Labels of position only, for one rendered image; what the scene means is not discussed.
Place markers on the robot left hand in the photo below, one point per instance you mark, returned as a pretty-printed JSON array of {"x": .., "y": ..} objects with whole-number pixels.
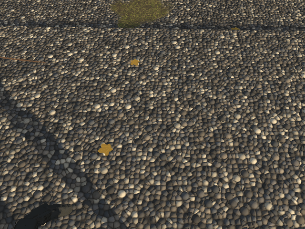
[{"x": 43, "y": 214}]

